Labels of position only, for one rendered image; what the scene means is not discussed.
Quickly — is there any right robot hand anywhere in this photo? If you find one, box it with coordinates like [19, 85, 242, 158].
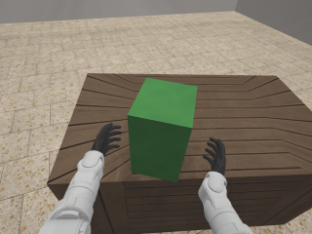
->
[203, 137, 226, 176]

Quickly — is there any left robot hand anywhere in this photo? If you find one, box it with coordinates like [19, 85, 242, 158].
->
[91, 123, 122, 157]

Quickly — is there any carton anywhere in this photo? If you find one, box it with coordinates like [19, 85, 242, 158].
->
[127, 77, 198, 183]

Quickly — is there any pedestal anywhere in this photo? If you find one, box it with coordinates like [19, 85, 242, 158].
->
[47, 73, 312, 234]

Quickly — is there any left robot upper arm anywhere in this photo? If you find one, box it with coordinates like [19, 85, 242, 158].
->
[39, 218, 91, 234]

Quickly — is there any robot left forearm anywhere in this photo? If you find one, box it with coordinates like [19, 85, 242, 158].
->
[38, 150, 104, 234]

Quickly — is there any robot right forearm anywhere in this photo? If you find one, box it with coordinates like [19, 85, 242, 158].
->
[198, 171, 254, 234]

